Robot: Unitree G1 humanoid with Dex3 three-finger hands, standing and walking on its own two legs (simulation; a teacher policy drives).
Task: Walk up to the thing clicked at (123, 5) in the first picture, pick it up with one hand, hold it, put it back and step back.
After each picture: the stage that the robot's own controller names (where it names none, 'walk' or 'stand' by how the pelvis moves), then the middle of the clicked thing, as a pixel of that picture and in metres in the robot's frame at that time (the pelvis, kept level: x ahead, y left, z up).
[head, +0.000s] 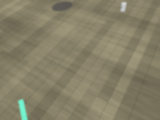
stand; (123, 7) +2.14 -0.50 -0.72
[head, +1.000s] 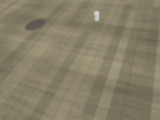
walk; (96, 16) +2.04 -0.01 -0.69
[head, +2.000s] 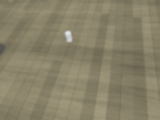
walk; (68, 36) +1.41 +0.32 -0.71
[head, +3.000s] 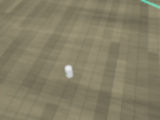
walk; (68, 71) +0.90 +0.25 -0.71
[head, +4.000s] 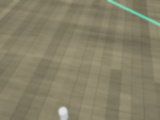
walk; (63, 114) +0.50 +0.19 -0.70
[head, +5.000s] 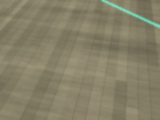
walk; out of the picture +0.37 +0.20 -0.72
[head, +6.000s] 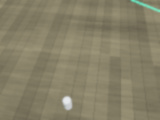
stand; (67, 103) +0.54 +0.18 -0.70
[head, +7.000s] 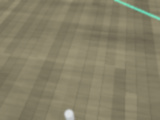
stand; (69, 116) +0.47 +0.17 -0.72
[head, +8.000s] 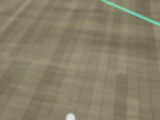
stand; out of the picture +0.48 +0.17 -0.73
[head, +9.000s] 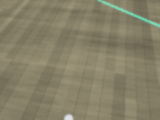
stand; out of the picture +0.47 +0.18 -0.73
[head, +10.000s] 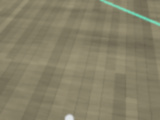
stand; out of the picture +0.47 +0.18 -0.73
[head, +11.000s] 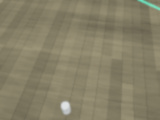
go down; (65, 108) +0.48 +0.18 -0.71
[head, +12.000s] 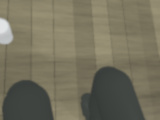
go down; (2, 32) +0.55 +0.23 -0.29
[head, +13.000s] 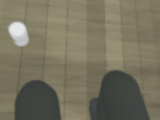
approach; (19, 34) +0.55 +0.22 -0.29
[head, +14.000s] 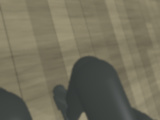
close in; out of the picture +0.53 +0.28 -0.23
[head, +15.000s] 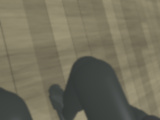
close; out of the picture +0.52 +0.29 -0.25
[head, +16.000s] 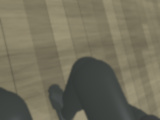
close; out of the picture +0.49 +0.28 -0.25
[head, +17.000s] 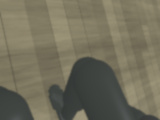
close; out of the picture +0.48 +0.28 -0.25
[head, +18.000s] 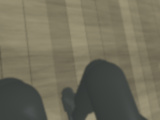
lift; out of the picture +0.43 +0.26 -0.28
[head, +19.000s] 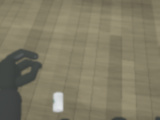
lift; (58, 102) +0.43 +0.19 -0.58
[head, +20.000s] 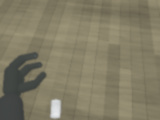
close in; (55, 108) +0.41 +0.22 -0.65
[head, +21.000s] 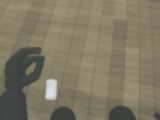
close; (51, 89) +0.44 +0.23 -0.53
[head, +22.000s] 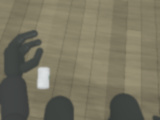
hold; (43, 78) +0.45 +0.25 -0.46
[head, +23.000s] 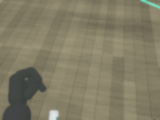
crouch; (53, 119) +0.41 +0.26 -0.67
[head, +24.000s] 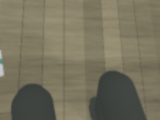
hold; out of the picture +0.45 +0.32 -0.34
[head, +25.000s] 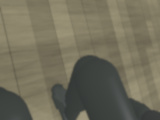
lower; out of the picture +0.40 +0.39 -0.27
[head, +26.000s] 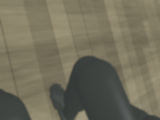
lower; out of the picture +0.39 +0.41 -0.27
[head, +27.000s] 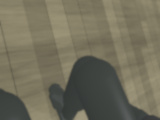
lower; out of the picture +0.39 +0.43 -0.27
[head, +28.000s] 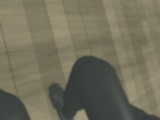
lower; out of the picture +0.38 +0.44 -0.28
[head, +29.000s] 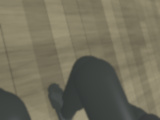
withdraw; out of the picture +0.38 +0.46 -0.28
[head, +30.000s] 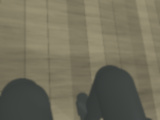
stand; out of the picture +0.40 +0.45 -0.29
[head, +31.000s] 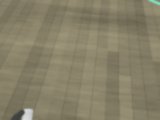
stand; (27, 118) +0.40 +0.42 -0.65
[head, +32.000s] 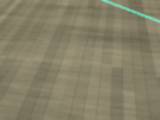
stand; out of the picture +0.41 +0.44 -0.69
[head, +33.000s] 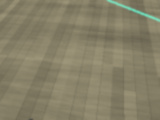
stand; out of the picture +0.40 +0.46 -0.69
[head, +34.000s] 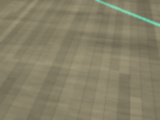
stand; out of the picture +0.42 +0.46 -0.74
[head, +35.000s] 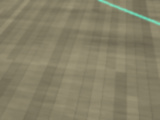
stand; out of the picture +0.38 +0.49 -0.75
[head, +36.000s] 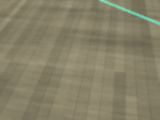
walk; out of the picture +0.37 +0.52 -0.75
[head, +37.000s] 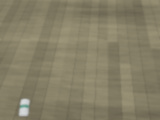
walk; (24, 107) +0.45 +0.53 -0.72
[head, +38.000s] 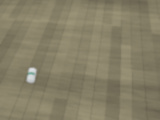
walk; (31, 75) +0.74 +0.53 -0.72
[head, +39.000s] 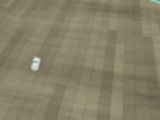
stand; (35, 63) +1.01 +0.56 -0.73
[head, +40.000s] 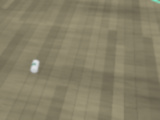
stand; (35, 66) +0.99 +0.56 -0.75
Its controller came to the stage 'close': yes
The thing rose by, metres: 0.01
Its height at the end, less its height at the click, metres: -0.02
